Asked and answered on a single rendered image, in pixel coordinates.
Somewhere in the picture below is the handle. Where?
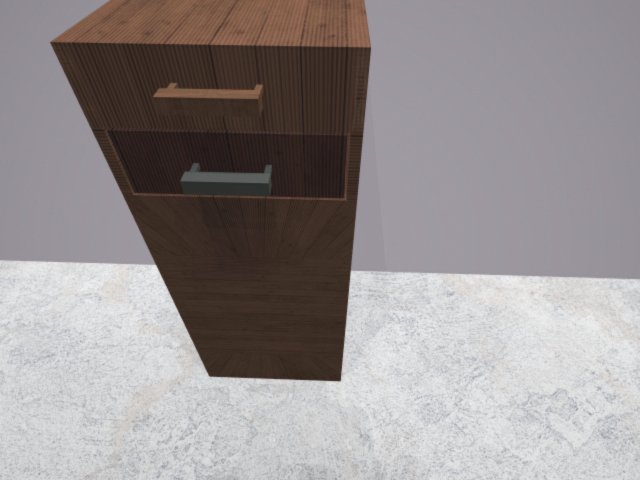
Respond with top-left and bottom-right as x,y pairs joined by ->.
153,88 -> 263,117
180,163 -> 272,196

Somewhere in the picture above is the drawer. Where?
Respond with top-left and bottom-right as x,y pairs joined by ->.
107,128 -> 347,198

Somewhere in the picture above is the cabinet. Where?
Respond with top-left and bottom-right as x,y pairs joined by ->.
50,0 -> 371,381

